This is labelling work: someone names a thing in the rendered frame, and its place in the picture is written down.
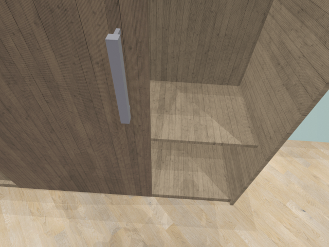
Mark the handle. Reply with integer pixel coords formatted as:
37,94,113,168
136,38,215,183
105,28,131,124

